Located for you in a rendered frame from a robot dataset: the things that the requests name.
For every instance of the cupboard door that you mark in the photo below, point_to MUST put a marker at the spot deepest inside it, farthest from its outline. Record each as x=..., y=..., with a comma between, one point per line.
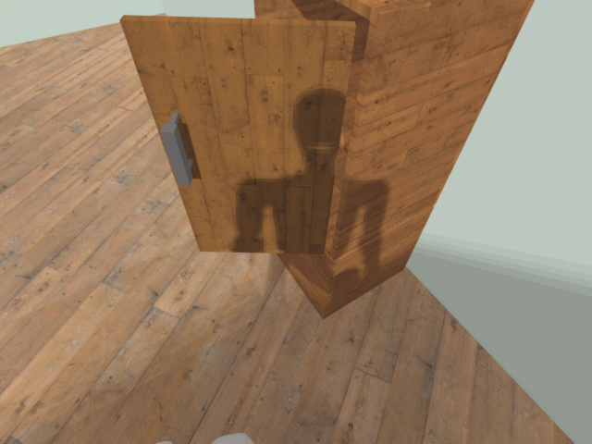
x=261, y=104

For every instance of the handle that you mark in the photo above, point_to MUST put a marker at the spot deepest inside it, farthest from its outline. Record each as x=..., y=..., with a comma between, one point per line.
x=175, y=151

